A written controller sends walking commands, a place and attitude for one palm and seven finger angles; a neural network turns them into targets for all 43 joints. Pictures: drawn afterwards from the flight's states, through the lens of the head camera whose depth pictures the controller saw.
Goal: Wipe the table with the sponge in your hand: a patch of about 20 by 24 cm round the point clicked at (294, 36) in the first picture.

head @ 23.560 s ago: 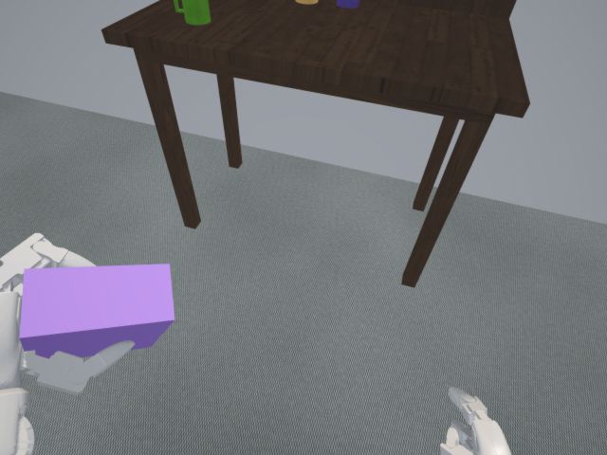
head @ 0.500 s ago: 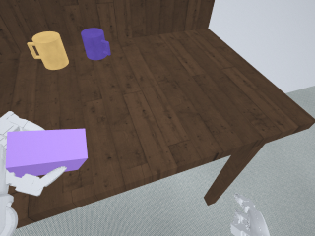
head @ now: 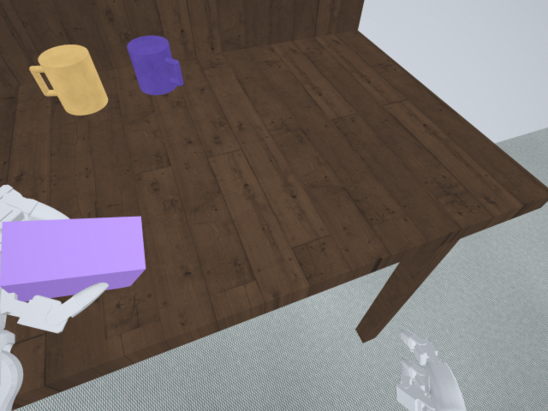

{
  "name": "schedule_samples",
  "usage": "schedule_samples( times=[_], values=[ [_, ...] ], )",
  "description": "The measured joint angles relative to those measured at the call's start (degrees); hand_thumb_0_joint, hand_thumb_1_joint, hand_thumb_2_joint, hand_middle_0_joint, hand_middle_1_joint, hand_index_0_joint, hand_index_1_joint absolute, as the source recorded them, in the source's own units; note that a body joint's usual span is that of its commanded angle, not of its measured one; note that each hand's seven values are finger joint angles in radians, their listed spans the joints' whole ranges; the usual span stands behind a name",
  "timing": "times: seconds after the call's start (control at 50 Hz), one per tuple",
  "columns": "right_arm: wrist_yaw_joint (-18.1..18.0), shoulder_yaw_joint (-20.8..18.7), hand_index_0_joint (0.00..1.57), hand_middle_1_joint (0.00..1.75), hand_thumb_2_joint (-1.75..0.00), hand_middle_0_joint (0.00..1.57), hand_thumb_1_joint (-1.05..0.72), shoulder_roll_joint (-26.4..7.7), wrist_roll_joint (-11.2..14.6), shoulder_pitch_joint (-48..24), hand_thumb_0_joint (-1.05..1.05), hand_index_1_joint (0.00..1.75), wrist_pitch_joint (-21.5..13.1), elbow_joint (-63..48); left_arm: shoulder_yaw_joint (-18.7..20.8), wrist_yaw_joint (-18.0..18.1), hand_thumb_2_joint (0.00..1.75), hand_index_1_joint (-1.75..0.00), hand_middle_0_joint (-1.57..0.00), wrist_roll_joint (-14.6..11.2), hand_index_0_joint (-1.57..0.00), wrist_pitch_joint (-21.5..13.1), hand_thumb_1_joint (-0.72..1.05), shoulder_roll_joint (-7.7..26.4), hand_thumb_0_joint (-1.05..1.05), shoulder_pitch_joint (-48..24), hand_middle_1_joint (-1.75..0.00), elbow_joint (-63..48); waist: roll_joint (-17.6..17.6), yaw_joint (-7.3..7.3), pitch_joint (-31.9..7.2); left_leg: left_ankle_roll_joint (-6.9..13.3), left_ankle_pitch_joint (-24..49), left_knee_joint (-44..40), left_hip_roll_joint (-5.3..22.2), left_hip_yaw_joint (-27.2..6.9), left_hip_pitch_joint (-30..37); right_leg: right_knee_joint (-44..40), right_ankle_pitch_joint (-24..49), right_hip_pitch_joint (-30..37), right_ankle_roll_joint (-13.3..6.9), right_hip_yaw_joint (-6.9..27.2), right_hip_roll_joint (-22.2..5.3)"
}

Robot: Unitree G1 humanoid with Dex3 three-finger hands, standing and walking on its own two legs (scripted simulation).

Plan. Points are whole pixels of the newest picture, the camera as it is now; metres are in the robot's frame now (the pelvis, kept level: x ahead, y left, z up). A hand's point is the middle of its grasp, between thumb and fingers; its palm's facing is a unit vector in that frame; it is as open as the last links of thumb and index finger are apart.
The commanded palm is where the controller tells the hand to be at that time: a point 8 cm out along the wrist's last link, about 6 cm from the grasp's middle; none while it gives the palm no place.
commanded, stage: come to a stop and stand still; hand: left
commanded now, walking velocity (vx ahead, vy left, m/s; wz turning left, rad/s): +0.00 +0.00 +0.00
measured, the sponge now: (97, 258) +0.25 +0.22 +0.15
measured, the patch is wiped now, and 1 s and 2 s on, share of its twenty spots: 0.00 0.00 0.00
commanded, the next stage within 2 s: look again from close up in 0.44 s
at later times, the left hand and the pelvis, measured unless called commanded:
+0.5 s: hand (53, 260) +0.23 +0.25 +0.17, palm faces +0.42 -0.85 -0.33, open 10.0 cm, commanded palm +0.17 +0.28 +0.18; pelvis +0.01 +0.00 +0.00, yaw +1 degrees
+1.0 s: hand (34, 252) +0.23 +0.26 +0.19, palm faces +0.43 -0.78 -0.45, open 10.0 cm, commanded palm +0.15 +0.28 +0.18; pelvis +0.00 -0.01 +0.00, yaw +3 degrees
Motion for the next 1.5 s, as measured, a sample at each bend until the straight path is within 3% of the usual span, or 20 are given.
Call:
schedule_samples(
  times=[0.04,0.1,0.16,0.26,0.36,0.5,0.94,0.96,0.98,1.02,1.04,1.08,1.12,1.18,1.26,1.34,1.42,1.5],
  values=[
    [-0.35,0.0,0.2,0.3,-0.9,0.21,-0.91,0.21,-0.11,0.68,0.01,0.3,0.07,0.2,-1.63,-0.3,1.02,-1.37,-0.73,0.21,-0.73,-0.5,-0.48,-1.19,-0.01,2.74,-1.36,-3.56,-0.31,-0.09,-0.27,0.18,-0.27,0.0,-0.35,-0.1,0.39,0.35,-0.57,0.32,0.25,-0.09,-0.35],
    [-1.21,0.47,0.2,0.3,-0.9,0.21,-0.91,1.07,-0.25,1.14,0.01,0.3,0.69,1.09,-2.08,-0.93,1.02,-1.37,-0.73,0.53,-0.73,-1.55,-0.48,0.32,-0.01,4.05,-1.36,-5.18,-1.67,0.36,-0.71,0.07,-0.52,-0.17,-0.6,-0.37,1.04,0.71,-1.23,0.83,0.24,-0.33,-0.58],
    [-1.77,0.79,0.2,0.3,-0.9,0.21,-0.91,1.55,-0.29,1.22,0.02,0.3,1.07,1.48,-1.29,-0.95,1.02,-1.36,-0.74,0.14,-0.74,-1.69,-0.48,1.3,-0.01,2.26,-1.35,-3.21,-2.4,0.95,-1.01,-0.1,-0.73,-0.13,-0.52,-0.78,1.41,0.42,-1.41,1.46,0.07,-0.74,-0.49],
    [-1.84,0.96,0.2,0.3,-0.9,0.21,-0.91,1.25,-0.36,0.14,0.02,0.3,1.06,1.28,-0.32,-0.2,1.02,-1.35,-0.74,0.37,-0.74,-0.32,-0.49,-0.2,-0.01,-1.18,-1.35,-0.28,-2.06,1.26,-0.82,-0.22,-1.03,0.09,-0.12,-1.04,1.76,-0.65,-1.04,2.43,-0.07,-0.98,-0.07],
    [-1.58,0.92,0.2,0.3,-0.9,0.21,-0.91,0.91,-0.44,-1.12,0.02,0.3,1.19,0.5,-1.06,0.25,1.02,-1.36,-0.74,1.14,-0.74,0.79,-0.48,-1.24,-0.01,-0.7,-1.35,-1.8,-1.85,0.84,-0.5,-0.26,-1.03,-0.03,0.04,-1.04,2.0,-1.35,-0.71,2.91,-0.07,-0.98,0.1],
    [-1.82,0.81,0.2,0.3,-0.9,0.21,-0.91,0.98,-0.36,-1.81,0.01,0.3,2.26,-0.48,-1.48,0.09,1.02,-1.36,-0.74,0.85,-0.74,1.04,-0.48,-0.03,-0.01,1.54,-1.36,-3.96,-2.0,0.33,-0.28,-0.38,-0.79,-0.27,0.13,-1.23,2.13,-1.85,-0.4,3.22,-0.16,-1.16,0.21],
    [-2.74,0.7,0.2,0.3,-0.9,0.21,-0.91,0.84,-0.17,0.34,0.02,0.3,3.09,0.73,-1.74,0.85,1.02,-1.37,-0.73,0.54,-0.73,2.19,-0.48,-0.55,-0.01,2.13,-1.36,-2.81,-0.98,0.24,-0.22,-0.49,1.0,-2.0,0.1,-1.74,2.37,-3.74,1.28,3.71,-0.37,-1.68,0.23],
    [-4.18,1.85,0.2,0.3,-0.9,0.21,-0.91,0.21,0.86,1.65,0.02,0.3,3.66,-1.26,-2.28,0.52,1.02,-1.36,-0.73,0.96,-0.73,2.37,-0.48,1.77,-0.01,0.15,-1.36,-2.61,-0.85,0.53,-0.01,-0.47,0.82,-1.09,0.08,-2.32,1.53,-2.79,0.57,3.15,0.06,-1.8,0.46],
    [-4.63,2.03,0.2,0.3,-0.9,0.2,-0.91,0.03,0.06,2.83,0.01,0.3,3.31,-2.27,-2.33,-0.79,1.02,-1.36,-0.73,2.17,-0.74,2.52,-0.48,5.09,-0.01,-3.87,-1.36,-1.3,-1.18,1.62,0.32,-0.57,0.59,-0.12,-0.25,-2.69,0.87,-1.09,0.23,2.27,-0.74,-1.9,0.3],
    [-2.99,2.08,0.2,0.3,-0.9,0.2,-0.91,-0.12,-1.65,2.37,0.01,0.3,2.8,-0.94,-1.2,-2.36,1.02,-1.36,-0.74,3.3,-0.74,4.64,-0.48,9.21,-0.01,-11.25,-1.35,2.29,-1.87,2.52,0.32,-1.16,0.53,0.89,-0.85,-3.15,-0.14,1.9,-1.29,0.56,-1.4,-2.32,-0.35],
    [-2.17,2.24,0.2,0.3,-0.9,0.2,-0.91,-0.28,-2.01,1.48,0.01,0.3,2.93,-0.03,-0.23,-2.86,1.02,-1.35,-0.74,2.9,-0.74,6.74,-0.48,9.73,-0.01,-13.65,-1.35,3.31,-2.02,2.76,0.03,-1.38,0.56,1.15,-0.94,-2.93,-0.48,3.06,-1.79,-0.27,-1.48,-2.1,-0.49],
    [-1.23,2.38,0.2,0.3,-0.9,0.21,-0.91,-0.61,-1.66,-0.58,0.02,0.3,3.13,1.38,1.37,-3.44,1.02,-1.35,-0.74,0.7,-0.74,11.65,-0.48,8.19,-0.01,-15.79,-1.35,3.98,-1.74,2.98,-0.67,-1.49,0.4,1.49,-1.04,-1.9,-0.6,5.15,-2.59,-1.51,-1.5,-1.09,-0.67],
    [-0.76,2.26,0.2,0.3,-0.9,0.21,-0.9,-1.12,-1.42,-2.1,0.02,0.3,3.26,1.7,1.2,-3.89,1.02,-1.35,-0.74,0.08,-0.74,16.16,-0.48,5.64,-0.01,-14.51,-1.35,2.63,-0.52,2.7,-1.43,-1.43,0.03,2.1,-0.96,-1.32,-0.6,6.28,-3.04,-1.91,-1.22,-0.52,-0.62],
    [-0.61,2.41,0.2,0.3,-0.9,0.21,-0.91,-1.93,-1.13,-3.66,0.02,0.3,4.38,0.37,-2.68,-4.67,1.02,-1.36,-0.74,3.97,-0.74,20.88,-0.48,4.5,-0.01,-8.66,-1.35,-1.92,1.43,2.28,-2.52,-1.48,-0.71,3.59,-0.65,-1.11,-1.23,7.8,-3.65,-2.65,-1.6,-0.35,-0.34],
    [-1.98,2.85,0.2,0.3,-0.9,0.21,-0.91,-1.38,-1.29,-5.13,0.02,0.3,5.55,-0.97,-4.28,-3.49,1.02,-1.36,-0.74,6.12,-0.74,19.6,-0.48,7.09,-0.01,-2.66,-1.35,-7.09,1.71,2.47,-3.23,-2.24,-1.25,5.26,-0.07,-1.58,-2.3,9.83,-4.55,-3.8,-2.51,-0.89,0.19],
    [-4.09,3.03,0.2,0.3,-0.9,0.21,-0.91,-1.0,-0.83,-5.4,0.01,0.3,6.35,-0.06,-2.12,-2.21,1.02,-1.35,-0.75,5.74,-0.75,18.66,-0.49,10.72,-0.01,-5.63,-1.34,-4.94,1.3,4.17,-3.36,-3.63,-1.4,6.4,0.95,-3.29,-2.59,10.11,-4.77,-3.31,-3.86,-2.64,1.19],
    [-5.93,3.38,0.2,0.3,-0.9,0.21,-0.91,-2.31,0.11,-5.76,0.01,0.3,7.46,1.24,-0.64,-3.0,1.02,-1.35,-0.75,7.62,-0.75,23.51,-0.49,12.07,-0.01,-12.58,-1.34,3.04,2.47,5.05,-2.91,-4.64,-1.37,7.19,1.68,-4.97,-2.57,10.09,-4.83,-2.55,-4.91,-4.32,1.94],
    [-7.57,3.3,0.2,0.3,-0.9,0.21,-0.91,-3.7,0.84,-5.77,0.01,0.3,7.62,1.08,-2.48,-6.53,1.02,-1.35,-0.75,11.56,-0.75,28.66,-0.49,13.72,-0.01,-15.88,-1.34,8.34,4.05,5.02,-2.19,-4.97,-1.59,7.81,2.35,-5.33,-2.61,10.56,-5.05,-2.55,-5.57,-4.69,2.64]
  ],
)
